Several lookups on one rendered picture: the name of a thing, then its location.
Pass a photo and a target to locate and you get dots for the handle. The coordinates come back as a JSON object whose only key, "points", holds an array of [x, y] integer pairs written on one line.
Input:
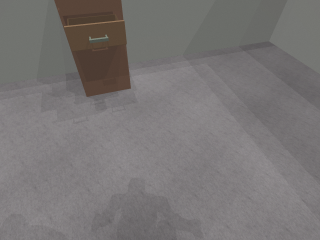
{"points": [[96, 40], [100, 50]]}

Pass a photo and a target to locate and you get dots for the cabinet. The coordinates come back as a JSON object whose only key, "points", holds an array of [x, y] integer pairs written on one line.
{"points": [[103, 72]]}

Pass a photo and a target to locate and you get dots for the drawer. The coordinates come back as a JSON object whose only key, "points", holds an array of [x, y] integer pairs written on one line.
{"points": [[78, 31]]}

